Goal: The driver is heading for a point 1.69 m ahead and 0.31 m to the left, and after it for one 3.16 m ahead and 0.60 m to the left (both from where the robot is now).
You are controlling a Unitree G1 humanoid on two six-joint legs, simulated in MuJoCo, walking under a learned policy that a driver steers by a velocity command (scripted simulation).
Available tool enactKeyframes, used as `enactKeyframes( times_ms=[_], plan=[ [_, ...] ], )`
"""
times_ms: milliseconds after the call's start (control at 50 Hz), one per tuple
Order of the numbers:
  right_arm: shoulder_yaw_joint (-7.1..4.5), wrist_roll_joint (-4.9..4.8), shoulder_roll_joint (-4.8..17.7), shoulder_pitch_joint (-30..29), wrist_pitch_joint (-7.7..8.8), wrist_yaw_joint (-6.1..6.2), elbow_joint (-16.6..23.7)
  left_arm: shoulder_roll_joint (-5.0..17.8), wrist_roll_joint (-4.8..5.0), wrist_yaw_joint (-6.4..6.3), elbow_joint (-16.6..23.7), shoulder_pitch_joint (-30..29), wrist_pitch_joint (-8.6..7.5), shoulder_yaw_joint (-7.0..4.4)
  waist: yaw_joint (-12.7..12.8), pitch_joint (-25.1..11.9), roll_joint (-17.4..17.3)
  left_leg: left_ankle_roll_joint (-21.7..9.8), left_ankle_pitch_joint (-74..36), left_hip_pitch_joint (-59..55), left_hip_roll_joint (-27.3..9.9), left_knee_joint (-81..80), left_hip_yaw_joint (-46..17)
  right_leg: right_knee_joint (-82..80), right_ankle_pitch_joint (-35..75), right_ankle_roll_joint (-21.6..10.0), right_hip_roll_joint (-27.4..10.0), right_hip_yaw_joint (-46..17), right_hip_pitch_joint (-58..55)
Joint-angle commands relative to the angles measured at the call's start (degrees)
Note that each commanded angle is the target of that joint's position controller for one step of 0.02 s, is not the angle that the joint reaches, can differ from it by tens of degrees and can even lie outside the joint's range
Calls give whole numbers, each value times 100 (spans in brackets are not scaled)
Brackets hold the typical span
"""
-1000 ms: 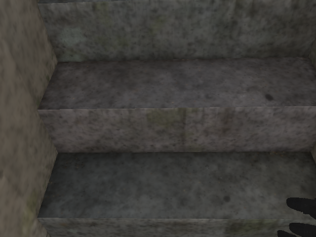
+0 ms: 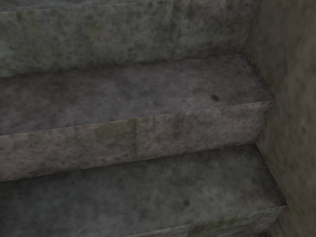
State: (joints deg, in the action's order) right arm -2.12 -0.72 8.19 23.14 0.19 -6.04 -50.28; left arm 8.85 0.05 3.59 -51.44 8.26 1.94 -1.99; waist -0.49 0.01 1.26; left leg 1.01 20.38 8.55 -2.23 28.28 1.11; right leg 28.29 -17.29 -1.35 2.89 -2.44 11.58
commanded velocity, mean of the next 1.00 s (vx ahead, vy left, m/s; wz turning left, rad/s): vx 0.00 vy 0.00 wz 0.00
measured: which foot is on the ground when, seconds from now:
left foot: down 0.00-1.00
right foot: down 0.00-1.00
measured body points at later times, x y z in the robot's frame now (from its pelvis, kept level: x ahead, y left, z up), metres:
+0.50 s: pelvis -0.01 -0.02 +0.01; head -0.01 -0.01 +0.46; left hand -0.01 +0.21 -0.15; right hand -0.12 -0.17 -0.14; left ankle -0.06 +0.13 -0.74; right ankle -0.03 -0.11 -0.74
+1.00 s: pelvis -0.04 -0.03 +0.01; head -0.04 -0.03 +0.46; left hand -0.11 +0.14 -0.15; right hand -0.17 -0.18 -0.14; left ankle -0.06 +0.13 -0.74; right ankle -0.03 -0.11 -0.74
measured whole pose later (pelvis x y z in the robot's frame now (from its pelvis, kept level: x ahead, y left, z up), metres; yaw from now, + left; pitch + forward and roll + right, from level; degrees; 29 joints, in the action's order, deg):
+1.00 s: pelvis -0.04 -0.03 +0.01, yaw +0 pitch -3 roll +0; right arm 1.6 0.4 2.5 31.9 -4.1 -6.8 -65.1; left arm 3.5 -1.8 5.6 -67.3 21.1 5.9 1.4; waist 1.5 2.6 0.2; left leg 3.0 10.7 2.2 -3.2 16.1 0.7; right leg 18.5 -8.8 -3.2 3.8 -1.7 6.5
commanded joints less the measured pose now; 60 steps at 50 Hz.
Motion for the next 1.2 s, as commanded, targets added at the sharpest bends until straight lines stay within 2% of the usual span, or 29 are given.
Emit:
enactKeyframes(
  times_ms=[20,40,140,180,240,260,360,380,480,500,520,540,560,580,620,860,880,940,1200],
  plan=[
    [76,-61,152,532,40,-77,-75,386,0,32,89,44,59,-110,118,18,-280,-264,-2181,-425,-35,-419,-72,-561,1656,-94,-224,-43,168],
    [124,-70,80,645,27,-65,-192,348,34,35,32,41,70,-118,107,201,-281,-272,-2313,-420,-49,-481,-69,-620,1706,-130,-226,-42,251],
    [193,-46,107,1072,-107,-23,-576,181,-16,34,-325,322,153,-77,159,182,-184,-302,-2484,-711,-9,-743,-56,-747,1888,-113,-197,48,78],
    [233,-40,65,1113,-135,-48,-624,137,-9,45,-389,354,173,-94,193,155,-126,-310,-2623,-759,-14,-784,-79,-770,2092,-89,-218,21,20],
    [272,-27,-31,1350,-213,-66,-777,24,-18,71,-564,550,219,-79,213,304,-102,-297,-2493,-743,6,-911,-72,-864,1969,-72,-207,52,-8],
    [296,-38,-95,1337,-242,-81,-795,-51,-22,59,-624,577,240,-36,177,347,-236,-295,-2542,-834,17,-957,-68,-887,1994,-76,-211,20,46],
    [355,-24,-218,1522,-355,-138,-948,-88,-50,58,-816,686,277,-12,177,522,-127,-302,-2231,-788,26,-1134,-60,-1055,1671,-18,-158,76,7],
    [368,-22,-224,1580,-383,-162,-1009,-72,-96,52,-847,743,283,5,172,587,-104,-297,-2141,-746,36,-1130,-46,-1099,1663,2,-124,81,-36],
    [414,9,-263,1705,-432,-183,-1178,-83,-105,73,-1052,929,315,57,167,754,-120,-264,-1750,-636,75,-1273,18,-1250,1431,26,-99,93,-68],
    [404,11,-230,1737,-420,-173,-1217,-68,-94,74,-1107,1010,330,63,173,758,-159,-253,-1672,-643,85,-1296,36,-1268,1376,12,-108,86,-77],
    [417,30,-265,1692,-406,-179,-1211,-59,-131,83,-1173,1060,332,84,170,785,-159,-269,-1622,-618,99,-1318,33,-1288,1347,-4,-106,53,-69],
    [377,54,-170,1672,-414,-186,-1202,-52,-150,137,-1117,961,326,115,108,740,-139,-290,-1713,-630,92,-1390,5,-1291,1499,-33,-116,-20,-118],
    [386,70,-225,1678,-421,-199,-1243,-95,-165,151,-1152,1004,329,142,125,763,-168,-293,-1727,-634,94,-1401,1,-1308,1503,-32,-116,-23,-110],
    [381,62,-256,1738,-424,-178,-1275,-20,-154,126,-1198,1078,324,147,131,759,-141,-270,-1609,-677,89,-1413,6,-1321,1417,-20,-119,-3,-86],
    [380,59,-281,1755,-444,-155,-1305,-22,-155,124,-1285,1197,330,181,130,810,-162,-251,-1535,-678,111,-1452,33,-1389,1339,-6,-105,-20,-54],
    [372,112,-326,1774,-444,-145,-1487,-240,-172,201,-1582,1767,405,327,178,1031,-174,-149,-1222,-397,171,-1459,110,-1547,979,-46,-74,-61,54],
    [343,114,-281,1847,-446,-105,-1560,-180,-197,196,-1581,1776,402,298,192,983,-241,-111,-1175,-457,169,-1460,103,-1554,911,-33,-120,-103,46],
    [348,113,-330,1828,-449,-73,-1606,-261,-187,197,-1610,1816,397,309,199,1035,-128,-87,-1120,-429,168,-1465,85,-1574,785,-15,-100,-113,98],
    [359,121,-337,1730,-491,-79,-1716,-269,-219,253,-1752,2003,401,349,227,1079,-110,-66,-957,-358,214,-1537,79,-1631,434,8,-75,-123,187]
  ],
)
